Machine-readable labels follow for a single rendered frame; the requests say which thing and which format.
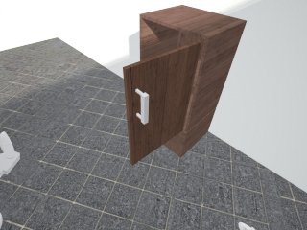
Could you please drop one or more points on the left robot hand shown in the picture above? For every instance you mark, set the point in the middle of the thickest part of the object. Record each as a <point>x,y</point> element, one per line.
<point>9,157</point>

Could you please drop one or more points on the handle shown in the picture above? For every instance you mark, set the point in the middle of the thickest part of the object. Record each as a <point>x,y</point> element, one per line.
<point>144,105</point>

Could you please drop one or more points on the cupboard door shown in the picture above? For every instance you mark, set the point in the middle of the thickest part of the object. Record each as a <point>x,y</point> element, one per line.
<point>168,80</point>

